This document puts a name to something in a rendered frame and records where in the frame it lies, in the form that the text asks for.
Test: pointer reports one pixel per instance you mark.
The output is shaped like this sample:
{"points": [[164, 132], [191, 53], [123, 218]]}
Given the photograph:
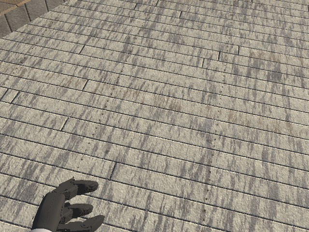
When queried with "left robot hand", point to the left robot hand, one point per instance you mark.
{"points": [[54, 214]]}

